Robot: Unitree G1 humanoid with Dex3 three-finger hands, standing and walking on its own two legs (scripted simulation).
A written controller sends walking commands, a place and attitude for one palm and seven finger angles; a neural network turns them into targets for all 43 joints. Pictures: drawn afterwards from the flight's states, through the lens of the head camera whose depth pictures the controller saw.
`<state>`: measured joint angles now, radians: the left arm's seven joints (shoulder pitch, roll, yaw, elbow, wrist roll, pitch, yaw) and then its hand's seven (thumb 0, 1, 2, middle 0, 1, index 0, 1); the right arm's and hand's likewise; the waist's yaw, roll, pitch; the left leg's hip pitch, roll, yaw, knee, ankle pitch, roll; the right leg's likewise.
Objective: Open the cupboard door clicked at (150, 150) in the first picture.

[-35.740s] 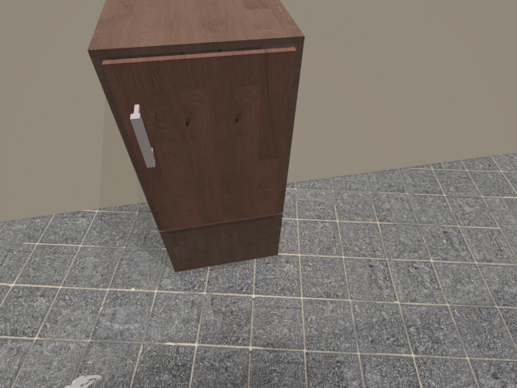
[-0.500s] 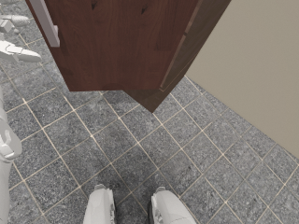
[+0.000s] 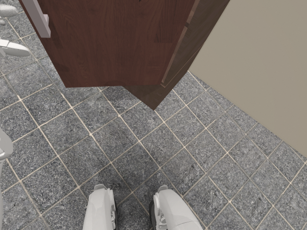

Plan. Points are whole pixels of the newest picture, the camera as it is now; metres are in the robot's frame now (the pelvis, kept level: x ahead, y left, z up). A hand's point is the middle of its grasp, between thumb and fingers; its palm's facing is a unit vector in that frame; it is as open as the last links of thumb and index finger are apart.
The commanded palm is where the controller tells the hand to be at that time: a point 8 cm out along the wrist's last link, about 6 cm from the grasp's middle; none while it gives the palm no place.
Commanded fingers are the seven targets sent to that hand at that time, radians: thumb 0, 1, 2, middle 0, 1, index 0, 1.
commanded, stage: slide the fingers in behind the handle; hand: left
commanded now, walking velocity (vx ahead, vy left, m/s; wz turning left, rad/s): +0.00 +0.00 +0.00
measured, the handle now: (33, 0) +0.61 +0.21 +0.10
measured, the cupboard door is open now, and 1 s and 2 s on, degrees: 45 45 45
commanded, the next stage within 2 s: close the thumb around the handle in 1.50 s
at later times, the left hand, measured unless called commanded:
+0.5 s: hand (20, 24) +0.55 +0.23 +0.10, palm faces +0.03 -1.00 +0.00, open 14.0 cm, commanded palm +0.54 +0.25 +0.09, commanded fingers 0.00 -0.50 0.30 -0.30 -1.20 -0.30 -1.20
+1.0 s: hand (43, 23) +0.56 +0.19 +0.09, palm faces +0.03 -1.00 +0.00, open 14.0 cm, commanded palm +0.54 +0.22 +0.09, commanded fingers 0.00 -0.50 0.30 -0.30 -1.20 -0.30 -1.20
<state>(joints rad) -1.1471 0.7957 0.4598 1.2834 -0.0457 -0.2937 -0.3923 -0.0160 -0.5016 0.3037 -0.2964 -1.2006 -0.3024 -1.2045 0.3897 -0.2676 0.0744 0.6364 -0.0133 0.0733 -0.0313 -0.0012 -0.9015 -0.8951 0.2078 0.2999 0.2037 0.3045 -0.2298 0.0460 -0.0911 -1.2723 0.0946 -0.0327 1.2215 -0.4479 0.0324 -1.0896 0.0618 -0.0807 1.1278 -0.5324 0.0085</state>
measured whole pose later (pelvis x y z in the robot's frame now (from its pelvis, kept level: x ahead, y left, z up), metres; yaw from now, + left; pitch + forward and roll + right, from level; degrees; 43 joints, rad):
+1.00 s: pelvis +0.00 +0.00 +0.01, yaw +1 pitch +27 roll -6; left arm -1.10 0.59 0.40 1.26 -0.03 -0.34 -0.22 -0.02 -0.50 0.30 -0.30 -1.20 -0.30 -1.20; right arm 0.41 -0.25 0.05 0.65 -0.04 0.07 0.02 0.00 -0.90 -0.90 0.21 0.30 0.20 0.30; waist -0.23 0.06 -0.11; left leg -1.21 0.09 -0.02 1.19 -0.45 0.03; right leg -1.04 0.05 -0.07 1.12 -0.54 0.00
